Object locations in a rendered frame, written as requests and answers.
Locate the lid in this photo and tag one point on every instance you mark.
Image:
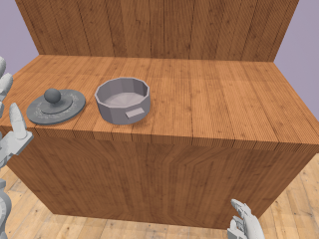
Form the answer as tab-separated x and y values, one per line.
70	104

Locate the robot left forearm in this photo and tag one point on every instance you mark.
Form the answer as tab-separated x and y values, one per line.
5	208

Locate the table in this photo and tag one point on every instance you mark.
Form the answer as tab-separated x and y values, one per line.
223	124

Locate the left robot hand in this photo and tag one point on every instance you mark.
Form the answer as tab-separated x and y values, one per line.
14	141

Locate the right robot hand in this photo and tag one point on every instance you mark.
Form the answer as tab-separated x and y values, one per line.
248	227

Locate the knob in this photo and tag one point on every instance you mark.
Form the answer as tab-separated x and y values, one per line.
52	96

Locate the pot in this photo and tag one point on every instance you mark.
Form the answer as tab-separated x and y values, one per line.
123	100

